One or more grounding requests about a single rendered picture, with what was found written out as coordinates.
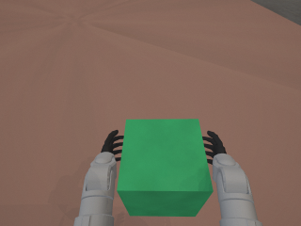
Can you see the carton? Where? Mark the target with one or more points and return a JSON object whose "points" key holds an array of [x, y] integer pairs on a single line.
{"points": [[163, 169]]}

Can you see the robot right forearm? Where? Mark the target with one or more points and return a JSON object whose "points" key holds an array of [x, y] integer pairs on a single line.
{"points": [[234, 193]]}

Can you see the robot left hand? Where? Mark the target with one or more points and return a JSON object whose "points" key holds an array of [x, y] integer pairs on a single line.
{"points": [[109, 144]]}

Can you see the robot left forearm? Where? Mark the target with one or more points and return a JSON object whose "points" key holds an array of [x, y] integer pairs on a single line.
{"points": [[98, 193]]}

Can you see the robot right hand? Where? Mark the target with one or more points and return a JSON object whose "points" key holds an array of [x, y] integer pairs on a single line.
{"points": [[217, 146]]}

